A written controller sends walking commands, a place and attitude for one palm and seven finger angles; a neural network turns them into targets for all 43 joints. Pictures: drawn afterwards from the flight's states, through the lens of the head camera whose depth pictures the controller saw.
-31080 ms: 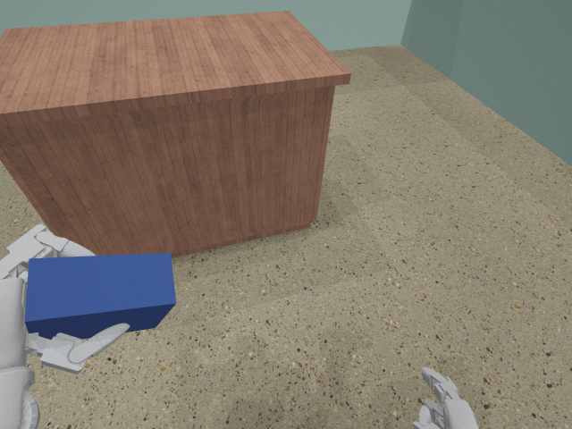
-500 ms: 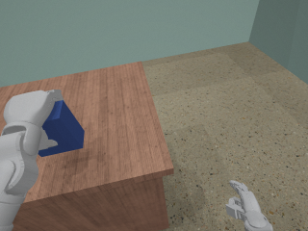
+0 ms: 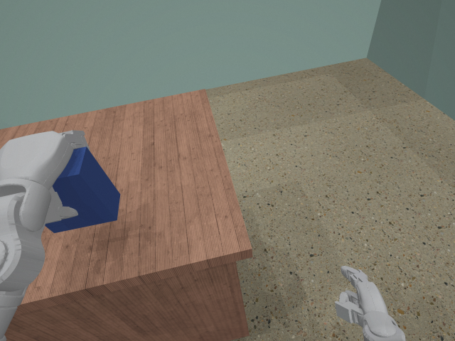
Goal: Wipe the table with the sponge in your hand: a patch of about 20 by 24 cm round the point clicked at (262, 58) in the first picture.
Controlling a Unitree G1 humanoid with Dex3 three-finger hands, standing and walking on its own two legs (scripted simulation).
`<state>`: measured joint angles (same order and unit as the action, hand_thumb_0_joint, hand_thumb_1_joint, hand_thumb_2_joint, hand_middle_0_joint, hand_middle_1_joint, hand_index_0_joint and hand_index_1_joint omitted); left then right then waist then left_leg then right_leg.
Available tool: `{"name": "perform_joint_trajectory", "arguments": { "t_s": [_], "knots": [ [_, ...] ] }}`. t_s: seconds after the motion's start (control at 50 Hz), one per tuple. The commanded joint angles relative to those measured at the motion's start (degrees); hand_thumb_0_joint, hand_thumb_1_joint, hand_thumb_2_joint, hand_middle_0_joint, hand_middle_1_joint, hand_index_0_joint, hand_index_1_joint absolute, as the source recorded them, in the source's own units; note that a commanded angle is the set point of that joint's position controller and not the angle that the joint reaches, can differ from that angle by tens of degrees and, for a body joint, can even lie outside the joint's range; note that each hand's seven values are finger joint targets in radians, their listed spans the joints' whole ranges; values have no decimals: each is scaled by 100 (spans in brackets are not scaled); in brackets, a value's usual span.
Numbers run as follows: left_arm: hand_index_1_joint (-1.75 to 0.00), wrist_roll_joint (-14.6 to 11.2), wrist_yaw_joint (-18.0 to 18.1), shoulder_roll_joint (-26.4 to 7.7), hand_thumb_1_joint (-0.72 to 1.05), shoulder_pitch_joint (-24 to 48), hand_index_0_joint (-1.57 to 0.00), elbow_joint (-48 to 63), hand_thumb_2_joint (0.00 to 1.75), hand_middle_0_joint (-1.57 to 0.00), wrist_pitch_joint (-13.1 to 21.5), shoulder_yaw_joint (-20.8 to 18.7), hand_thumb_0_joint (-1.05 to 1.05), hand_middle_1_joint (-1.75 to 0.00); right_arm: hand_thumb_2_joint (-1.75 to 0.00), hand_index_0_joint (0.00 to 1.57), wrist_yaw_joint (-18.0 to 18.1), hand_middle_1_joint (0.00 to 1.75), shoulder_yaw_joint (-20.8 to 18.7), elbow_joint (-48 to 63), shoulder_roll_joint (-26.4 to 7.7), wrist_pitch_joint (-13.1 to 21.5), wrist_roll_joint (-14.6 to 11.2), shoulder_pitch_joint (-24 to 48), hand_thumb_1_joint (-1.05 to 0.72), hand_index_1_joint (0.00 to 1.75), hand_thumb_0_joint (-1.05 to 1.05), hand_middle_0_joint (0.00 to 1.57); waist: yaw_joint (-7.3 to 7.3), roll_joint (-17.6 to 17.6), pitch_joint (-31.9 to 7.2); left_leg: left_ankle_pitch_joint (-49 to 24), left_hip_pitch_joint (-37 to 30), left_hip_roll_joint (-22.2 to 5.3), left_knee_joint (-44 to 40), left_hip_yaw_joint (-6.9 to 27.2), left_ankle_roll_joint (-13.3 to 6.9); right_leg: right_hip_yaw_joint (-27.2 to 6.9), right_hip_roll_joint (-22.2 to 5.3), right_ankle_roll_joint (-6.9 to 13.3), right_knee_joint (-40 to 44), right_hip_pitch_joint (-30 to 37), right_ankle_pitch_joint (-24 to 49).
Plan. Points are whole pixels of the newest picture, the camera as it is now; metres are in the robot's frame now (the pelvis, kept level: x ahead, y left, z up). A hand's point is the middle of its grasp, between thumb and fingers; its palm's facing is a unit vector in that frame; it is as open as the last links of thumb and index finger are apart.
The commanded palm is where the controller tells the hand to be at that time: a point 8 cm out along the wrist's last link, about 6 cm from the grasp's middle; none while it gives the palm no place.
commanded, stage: bring the sponge back beside the body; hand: left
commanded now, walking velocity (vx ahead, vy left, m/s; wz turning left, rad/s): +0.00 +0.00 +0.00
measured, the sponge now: (76, 199) +0.26 +0.31 +0.15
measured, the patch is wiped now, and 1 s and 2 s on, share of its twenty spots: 1.00 1.00 1.00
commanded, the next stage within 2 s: step back with the hand held close in 1.46 s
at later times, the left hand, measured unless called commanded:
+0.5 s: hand (52, 203) +0.22 +0.30 +0.18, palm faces +0.13 -0.03 -0.99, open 10.0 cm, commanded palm +0.18 +0.31 +0.26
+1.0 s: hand (52, 223) +0.20 +0.28 +0.18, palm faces +0.16 -0.07 -0.99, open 10.0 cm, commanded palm +0.15 +0.29 +0.25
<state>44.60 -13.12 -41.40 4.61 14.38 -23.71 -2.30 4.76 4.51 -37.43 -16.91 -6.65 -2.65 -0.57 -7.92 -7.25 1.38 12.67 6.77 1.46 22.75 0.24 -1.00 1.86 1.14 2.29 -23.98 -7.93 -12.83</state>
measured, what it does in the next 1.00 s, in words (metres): stands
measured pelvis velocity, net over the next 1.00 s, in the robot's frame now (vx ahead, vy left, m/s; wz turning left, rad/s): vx -0.01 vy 0.00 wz -0.02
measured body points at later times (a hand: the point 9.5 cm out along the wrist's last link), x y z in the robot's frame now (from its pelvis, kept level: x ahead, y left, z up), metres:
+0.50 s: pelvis -0.01 +0.00 +0.00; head -0.02 -0.05 +0.45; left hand +0.21 +0.30 +0.24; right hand +0.25 -0.19 -0.08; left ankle +0.00 +0.11 -0.74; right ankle +0.01 -0.09 -0.74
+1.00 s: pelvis -0.01 +0.00 +0.00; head -0.04 -0.05 +0.44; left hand +0.18 +0.28 +0.23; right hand +0.24 -0.19 -0.08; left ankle +0.00 +0.11 -0.74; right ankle +0.01 -0.09 -0.74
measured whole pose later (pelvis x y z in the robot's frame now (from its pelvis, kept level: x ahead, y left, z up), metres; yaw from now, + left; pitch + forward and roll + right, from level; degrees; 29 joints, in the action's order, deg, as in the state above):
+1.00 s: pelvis -0.01 +0.00 +0.00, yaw -1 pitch -6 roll +0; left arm 43.8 -7.7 -37.3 -10.5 27.6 -27.5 -2.2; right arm 4.3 4.6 -37.4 -15.9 -6.5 -2.2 -0.2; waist -9.1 -7.5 1.4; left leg 12.4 4.7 1.2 23.2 -0.9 -1.1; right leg 0.6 1.5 2.2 -24.6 -6.4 -12.2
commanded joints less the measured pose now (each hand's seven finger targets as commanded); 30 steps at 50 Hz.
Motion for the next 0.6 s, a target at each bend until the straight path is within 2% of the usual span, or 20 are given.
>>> {"name": "perform_joint_trajectory", "arguments": {
  "t_s": [0.0, 0.02, 0.08, 0.1, 0.12, 0.16, 0.2, 0.24, 0.28, 0.3, 0.32, 0.34, 0.38, 0.4, 0.42, 0.48, 0.5, 0.52, 0.54, 0.58],
  "knots": [
    [-160, 138, 451, -1888, 10, 1304, -120, 1177, 130, -120, -24, -1530, 0, -160, -90, 20, -18, 30, -230, 1043, -556, 255, 17, 1275, -90, 30, 0, 20, -105, 9, -1452, -1603, 98, 86, -147, 219, -82, -628, -11, 121, 170, 884, 1388],
    [-160, 99, 475, -1788, 10, 1143, -120, 1138, 130, -120, -45, -1497, 0, -160, -90, 20, -35, 30, -203, 1055, -511, 271, 14, 1211, -90, 30, 0, 20, -119, 285, -1444, -1610, 172, 77, -136, 186, -67, -519, -60, 76, 100, 978, 1405],
    [-160, 7, 511, -1824, 10, 978, -120, 1166, 130, -120, -134, -1535, 0, -160, -90, 20, -33, 30, -240, 1036, -564, 231, 6, 1266, -90, 30, 0, 20, -106, 287, -1333, -1548, 197, 83, -128, 186, -88, -560, -53, 44, 129, 912, 1436],
    [-160, 57, 498, -1783, 10, 964, -120, 1192, 130, -120, -208, -1487, 0, -160, -90, 20, -28, 30, -244, 1045, -595, 238, -13, 1333, -90, 30, 0, 20, -69, 140, -1296, -1503, 184, 75, -119, 203, -76, -666, -10, 87, 159, 804, 1348],
    [-160, 22, 491, -1642, 10, 896, -120, 1201, 130, -120, -214, -1371, 0, -160, -90, 20, -23, 30, -215, 1050, -546, 260, -20, 1260, -90, 30, 0, 20, -54, 317, -1368, -1504, 188, 71, -104, 156, -85, -557, -65, 37, 101, 903, 1368],
    [-160, 4, 479, -1752, 10, 867, -120, 1359, 130, -120, -187, -1444, 0, -160, -90, 20, 2, 30, -241, 1035, -582, 256, -12, 1289, -90, 30, 0, 20, -49, 332, -1361, -1481, 136, 79, -130, 191, -109, -514, -36, 20, 121, 879, 1349],
    [-160, 22, 453, -1679, 10, 840, -120, 1547, 130, -120, -205, -1384, 0, -160, -90, 20, 36, 30, -232, 1094, -573, 301, -25, 1419, -90, 30, 0, 20, -35, 118, -1304, -1423, 82, 81, -109, 211, -112, -608, -8, 54, 165, 750, 1239],
    [-160, 20, 451, -1553, 10, 842, -120, 1270, 130, -120, -163, -1233, 0, -160, -90, 20, 76, 30, -209, 997, -543, 313, -22, 1256, -90, 30, 0, 20, 49, 375, -1118, -1218, 111, 52, -165, 177, -121, -452, -29, -5, 219, 671, 963],
    [-160, 61, 480, -1708, 10, 968, -120, 1414, 130, -120, -93, -1340, 0, -160, -90, 20, 116, 30, -229, 1028, -566, 328, 3, 1302, -90, 30, 0, 20, -4, 353, -1143, -1156, 105, 67, -177, 187, -134, -458, -41, -9, 239, 678, 879],
    [-160, 126, 491, -1731, 10, 1085, -120, 1547, 130, -120, -119, -1319, 0, -160, -90, 20, 127, 30, -207, 1073, -576, 345, -8, 1412, -90, 30, 0, 20, 0, 113, -1163, -1103, 72, 68, -172, 217, -121, -594, 2, 52, 270, 602, 755],
    [-160, 158, 518, -1579, 10, 1170, -120, 1496, 130, -120, -75, -1198, 0, -160, -90, 20, 128, 30, -179, 1033, -507, 374, 1, 1298, -90, 30, 0, 20, 20, 233, -1216, -1152, 67, 71, -176, 181, -115, -441, -32, 21, 231, 678, 743],
    [-160, 145, 551, -1585, 10, 1103, -120, 1507, 130, -120, -19, -1238, 0, -160, -90, 20, 128, 30, -209, 984, -509, 368, 9, 1271, -90, 30, 0, 20, 24, 190, -1214, -1187, 8, 70, -204, 197, -119, -463, -3, 32, 266, 703, 793],
    [-160, 125, 609, -1717, 10, 989, -120, 1697, 130, -120, 29, -1411, 0, -160, -90, 20, 114, 30, -226, 1017, -511, 361, 44, 1297, -90, 30, 0, 20, -75, 115, -1323, -1324, -7, 81, -207, 231, -110, -486, -18, 55, 221, 825, 988],
    [-160, 160, 626, -1707, 10, 919, -120, 1757, 130, -120, -51, -1422, 0, -160, -90, 20, 97, 30, -206, 1064, -518, 360, 25, 1430, -90, 30, 0, 20, -99, -80, -1263, -1286, 42, 75, -212, 263, -85, -623, 22, 119, 237, 773, 886],
    [-160, 161, 633, -1424, 10, 869, -120, 1646, 130, -120, -60, -1203, 0, -160, -90, 20, 75, 30, -166, 1037, -442, 368, 24, 1360, -90, 30, 0, 20, -55, 117, -1164, -1266, 80, 64, -223, 201, -71, -466, -20, 71, 223, 768, 830],
    [-160, 135, 686, -1536, 10, 729, -120, 1603, 130, -120, -175, -1310, 0, -160, -90, 20, 46, 30, -198, 1005, -492, 301, 37, 1388, -90, 30, 0, 20, -104, 103, -1090, -1163, 141, 45, -310, 227, -65, -503, -2, 66, 267, 751, 766],
    [-160, 166, 674, -1473, 10, 709, -120, 1609, 130, -120, -282, -1260, 0, -160, -90, 20, 34, 30, -183, 1061, -504, 296, 13, 1500, -90, 30, 0, 20, -100, -9, -1015, -1040, 185, 35, -307, 232, -49, -631, 36, 110, 309, 647, 579],
    [-160, 158, 669, -1285, 10, 705, -120, 1552, 130, -120, -291, -1097, 0, -160, -90, 20, 25, 30, -151, 1044, -459, 311, 22, 1408, -90, 30, 0, 20, -73, 239, -1084, -1044, 199, 28, -303, 179, -56, -522, -12, 68, 255, 735, 589],
    [-160, 116, 672, -1383, 10, 538, -120, 1493, 130, -120, -307, -1207, 0, -160, -90, 20, 16, 30, -173, 1001, -479, 280, 13, 1376, -90, 30, 0, 20, -71, 262, -1059, -1026, 187, 17, -339, 201, -62, -520, 18, 55, 288, 738, 578],
    [-160, 118, 660, -1350, 10, 582, -120, 1756, 130, -120, -325, -1152, 0, -160, -90, 20, 19, 30, -191, 1060, -481, 271, 26, 1456, -90, 30, 0, 20, -86, 180, -1149, -1067, 126, 43, -303, 183, -83, -533, -3, 43, 279, 753, 681]
  ]
}}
